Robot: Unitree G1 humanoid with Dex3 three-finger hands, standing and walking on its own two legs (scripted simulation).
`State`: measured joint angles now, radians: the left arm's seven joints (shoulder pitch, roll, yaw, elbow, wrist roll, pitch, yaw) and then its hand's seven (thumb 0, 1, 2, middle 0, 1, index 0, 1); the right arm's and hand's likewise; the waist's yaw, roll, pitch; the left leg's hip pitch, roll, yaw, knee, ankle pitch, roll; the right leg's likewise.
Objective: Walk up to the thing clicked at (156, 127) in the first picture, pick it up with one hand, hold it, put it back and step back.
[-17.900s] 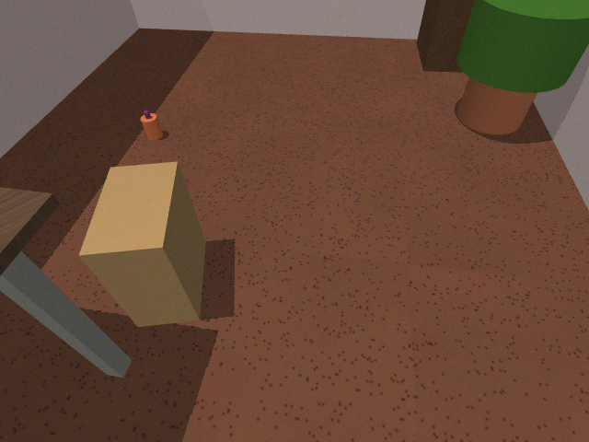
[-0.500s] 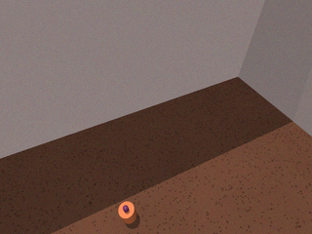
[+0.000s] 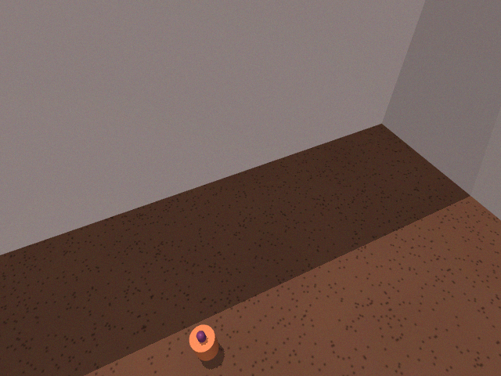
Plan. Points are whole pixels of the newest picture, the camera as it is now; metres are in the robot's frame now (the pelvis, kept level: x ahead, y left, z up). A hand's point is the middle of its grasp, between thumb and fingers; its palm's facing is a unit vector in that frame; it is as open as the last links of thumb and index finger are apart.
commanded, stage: stand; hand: left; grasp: from the side
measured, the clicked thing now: (203, 341) +0.36 +0.22 -0.70
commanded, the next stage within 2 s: go down in 0.80 s
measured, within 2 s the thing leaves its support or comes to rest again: neither
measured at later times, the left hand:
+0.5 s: hand out of the picture +0.07 +0.25 -0.16, palm faces -0.03 -0.94 -0.34, open 7.4 cm
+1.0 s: hand out of the picture +0.11 +0.25 -0.16, palm faces +0.06 -0.94 -0.33, open 8.0 cm
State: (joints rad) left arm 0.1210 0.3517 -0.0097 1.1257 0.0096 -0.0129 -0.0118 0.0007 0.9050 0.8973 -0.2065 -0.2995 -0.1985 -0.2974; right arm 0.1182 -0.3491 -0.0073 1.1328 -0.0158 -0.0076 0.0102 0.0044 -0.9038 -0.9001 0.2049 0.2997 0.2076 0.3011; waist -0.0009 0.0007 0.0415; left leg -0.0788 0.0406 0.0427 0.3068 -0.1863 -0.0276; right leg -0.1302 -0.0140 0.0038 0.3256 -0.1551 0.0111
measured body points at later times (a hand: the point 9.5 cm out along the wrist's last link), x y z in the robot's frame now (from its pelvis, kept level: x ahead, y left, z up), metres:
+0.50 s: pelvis +0.01 +0.00 +0.00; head +0.01 +0.00 +0.45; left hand +0.07 +0.30 -0.13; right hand +0.08 -0.30 -0.13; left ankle -0.01 +0.13 -0.75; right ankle +0.02 -0.13 -0.75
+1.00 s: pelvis +0.00 +0.00 +0.00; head +0.03 +0.00 +0.44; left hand +0.10 +0.30 -0.13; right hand +0.09 -0.29 -0.13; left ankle -0.01 +0.14 -0.75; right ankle +0.02 -0.13 -0.75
